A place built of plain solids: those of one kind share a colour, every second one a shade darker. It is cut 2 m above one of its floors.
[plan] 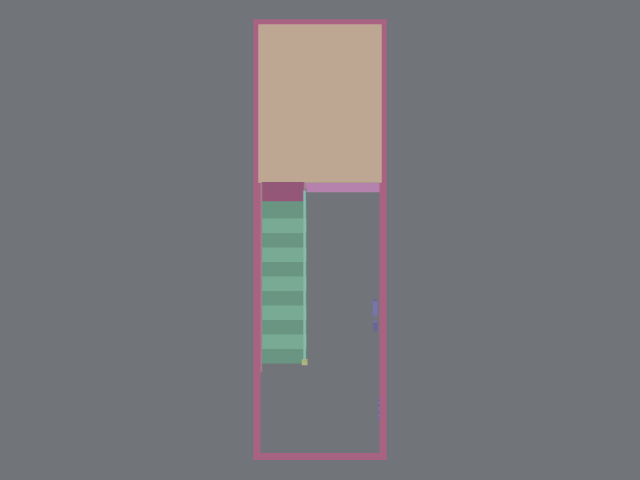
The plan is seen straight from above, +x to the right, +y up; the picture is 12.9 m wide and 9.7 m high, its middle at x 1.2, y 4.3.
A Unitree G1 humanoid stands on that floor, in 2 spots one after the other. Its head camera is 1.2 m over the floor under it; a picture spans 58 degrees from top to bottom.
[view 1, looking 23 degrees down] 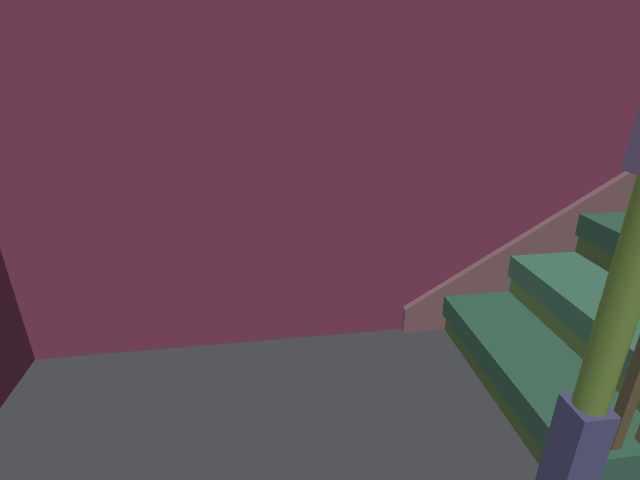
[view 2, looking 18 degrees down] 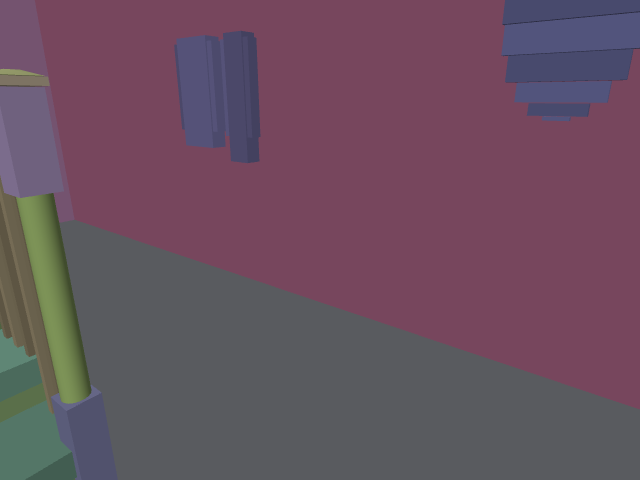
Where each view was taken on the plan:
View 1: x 1.67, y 1.00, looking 172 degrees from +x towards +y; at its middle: wall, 1.83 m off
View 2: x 0.45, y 0.57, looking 37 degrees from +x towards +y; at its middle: wall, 2.57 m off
